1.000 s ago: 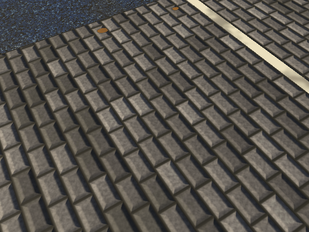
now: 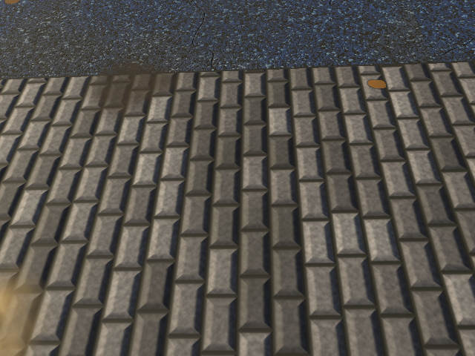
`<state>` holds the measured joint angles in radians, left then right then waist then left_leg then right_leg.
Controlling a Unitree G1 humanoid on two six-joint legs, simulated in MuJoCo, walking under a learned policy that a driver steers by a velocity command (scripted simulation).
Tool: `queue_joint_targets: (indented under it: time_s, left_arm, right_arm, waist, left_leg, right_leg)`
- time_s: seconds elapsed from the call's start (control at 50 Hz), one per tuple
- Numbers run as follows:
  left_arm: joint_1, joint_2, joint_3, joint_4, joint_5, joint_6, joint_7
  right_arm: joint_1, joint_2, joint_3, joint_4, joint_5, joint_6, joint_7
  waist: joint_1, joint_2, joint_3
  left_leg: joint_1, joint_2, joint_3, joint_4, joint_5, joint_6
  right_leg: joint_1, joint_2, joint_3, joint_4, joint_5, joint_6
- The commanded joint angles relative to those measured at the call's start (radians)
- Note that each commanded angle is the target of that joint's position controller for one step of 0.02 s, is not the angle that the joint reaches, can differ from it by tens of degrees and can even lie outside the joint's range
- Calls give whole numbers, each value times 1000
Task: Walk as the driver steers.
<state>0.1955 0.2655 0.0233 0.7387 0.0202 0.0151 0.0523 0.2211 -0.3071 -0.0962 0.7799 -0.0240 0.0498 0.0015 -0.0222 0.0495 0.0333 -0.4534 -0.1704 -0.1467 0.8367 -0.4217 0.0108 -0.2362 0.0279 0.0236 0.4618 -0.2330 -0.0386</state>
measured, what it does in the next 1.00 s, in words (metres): walks ahead: left foot, then right foot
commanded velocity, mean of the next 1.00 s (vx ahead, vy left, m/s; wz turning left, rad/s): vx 0.38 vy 0.00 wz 0.12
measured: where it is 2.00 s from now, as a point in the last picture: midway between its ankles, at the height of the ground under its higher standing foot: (231, 240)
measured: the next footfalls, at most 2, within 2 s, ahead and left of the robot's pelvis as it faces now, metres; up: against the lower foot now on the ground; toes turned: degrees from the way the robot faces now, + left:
left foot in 0.48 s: +0.15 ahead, +0.17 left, +0.00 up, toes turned +18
right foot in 1.00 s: +0.48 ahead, +0.09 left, +0.00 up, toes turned -2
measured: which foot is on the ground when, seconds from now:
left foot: up 0.00-0.46, down 0.48-1.00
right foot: down 0.00-0.48, up 0.50-0.98, down 1.00-1.00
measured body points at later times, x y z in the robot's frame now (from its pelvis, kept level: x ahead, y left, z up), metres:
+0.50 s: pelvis +0.09 +0.06 -0.01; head +0.12 +0.08 +0.44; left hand -0.02 +0.31 -0.15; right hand +0.37 -0.11 -0.09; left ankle +0.11 +0.16 -0.74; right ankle +0.00 -0.10 -0.73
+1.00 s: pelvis +0.33 +0.13 -0.03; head +0.37 +0.13 +0.42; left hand +0.48 +0.38 -0.14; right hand +0.31 -0.13 -0.17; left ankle +0.12 +0.16 -0.73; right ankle +0.44 +0.09 -0.74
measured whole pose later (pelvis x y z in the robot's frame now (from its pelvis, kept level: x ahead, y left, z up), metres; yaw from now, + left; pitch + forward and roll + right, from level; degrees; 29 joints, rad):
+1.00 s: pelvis +0.33 +0.13 -0.03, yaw +3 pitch +1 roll +0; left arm 0.09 0.23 0.03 0.79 0.03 -0.02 -0.06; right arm 0.42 -0.21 -0.01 0.97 -0.03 -0.06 -0.04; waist -0.03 -0.01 0.06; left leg 0.13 -0.02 0.27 0.43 -0.48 0.03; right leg -0.48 0.05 -0.14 0.60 -0.17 -0.16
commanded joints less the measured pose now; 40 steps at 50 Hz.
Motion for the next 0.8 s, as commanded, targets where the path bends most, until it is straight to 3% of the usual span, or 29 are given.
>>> queue_joint_targets:
  time_s: [0.02,0.06,0.12,0.24,0.38,0.44,0.46,0.48,0.5,0.52,0.54,0.56,0.58,0.6,0.62,0.66,0.74,0.8]
  left_arm:
    - [-78,121,28,-91,1,-11,-1]
    - [-16,118,29,-87,10,-12,-7]
    - [84,145,45,-55,6,-21,-14]
    - [163,160,67,0,9,-65,-28]
    - [198,167,78,49,13,-83,-47]
    - [216,167,71,86,5,-73,-57]
    - [194,163,65,94,-5,-69,-60]
    - [194,138,52,96,-10,-69,-65]
    - [173,61,23,43,-16,-69,-75]
    - [167,74,32,15,-3,-64,-73]
    - [132,135,51,30,-1,-56,-68]
    - [141,124,51,45,-18,-61,-78]
    - [172,109,51,73,-20,-61,-84]
    - [197,101,53,97,-6,-50,-86]
    - [225,92,52,120,4,-40,-91]
    - [221,72,54,126,1,-30,-98]
    - [86,45,50,90,0,-25,-105]
    - [-16,21,36,56,5,-29,-112]
  right_arm:
    - [79,-116,-34,-26,-6,7,12]
    - [64,-109,-25,-27,-3,15,33]
    - [-46,-101,-15,-63,-8,14,58]
    - [-131,-69,-1,-83,-10,-4,76]
    - [-255,-33,28,-146,-11,-24,95]
    - [-181,-20,38,-127,-20,-41,77]
    - [-68,-15,37,-85,-25,-54,65]
    - [93,-58,18,-17,-34,-69,48]
    - [258,-156,-4,1,-55,-79,27]
    - [252,-256,-18,-7,-25,-80,11]
    - [185,-212,-7,-8,-12,-81,1]
    - [111,-141,16,-10,-9,-87,-1]
    - [51,-85,33,-14,-5,-96,1]
    - [19,-56,44,-15,2,-106,-3]
    - [9,-38,50,-12,3,-115,-5]
    - [47,-37,51,12,6,-134,-5]
    - [112,-24,53,56,6,-149,-9]
    - [138,-8,60,85,5,-152,-14]
  waist:
    - [-43,-171,-30]
    - [0,-202,-50]
    - [67,-200,-2]
    - [95,-169,27]
    - [106,-182,57]
    - [58,-184,46]
    - [-11,-142,12]
    - [-80,-46,-88]
    - [-154,158,-238]
    - [-124,229,-213]
    - [-103,73,-105]
    - [-51,47,-32]
    - [-6,45,4]
    - [18,69,22]
    - [30,77,18]
    - [42,51,13]
    - [26,37,64]
    - [17,24,88]
  left_leg:
    - [-74,60,35,319,-2,-31]
    - [-134,85,63,341,49,-45]
    - [-234,119,71,255,86,-61]
    - [-254,174,98,85,130,-51]
    - [-114,208,199,-122,112,23]
    - [99,156,236,-249,94,80]
    - [278,122,246,-343,173,100]
    - [517,116,217,-398,185,113]
    - [781,421,-156,-509,-122,167]
    - [740,613,-509,-651,-86,225]
    - [631,578,-373,-616,7,213]
    - [524,514,-215,-617,108,175]
    - [456,450,-97,-644,193,130]
    - [424,410,-23,-666,252,100]
    - [408,382,39,-673,344,85]
    - [407,374,109,-671,530,73]
    - [415,373,201,-706,617,74]
    - [436,363,267,-702,712,78]
  right_leg:
    - [60,-255,166,-172,353,-131]
    - [137,-230,126,-200,162,-121]
    - [240,-262,169,-277,-121,-128]
    - [318,-315,113,-323,-114,-136]
    - [224,-335,-41,-293,-21,-123]
    - [129,-338,-72,-224,201,-117]
    - [60,-311,-120,-111,336,-103]
    - [-26,-241,-190,104,400,-78]
    - [-265,-155,-231,446,45,-29]
    - [-465,-26,-126,646,-328,-18]
    - [-490,-68,22,722,-255,-38]
    - [-450,-93,51,690,-163,-46]
    - [-407,-112,44,642,-102,-41]
    - [-382,-115,34,626,-54,-28]
    - [-359,-109,27,639,-13,-17]
    - [-374,-94,25,666,34,-6]
    - [-487,-94,8,608,147,10]
    - [-497,-82,-39,455,219,8]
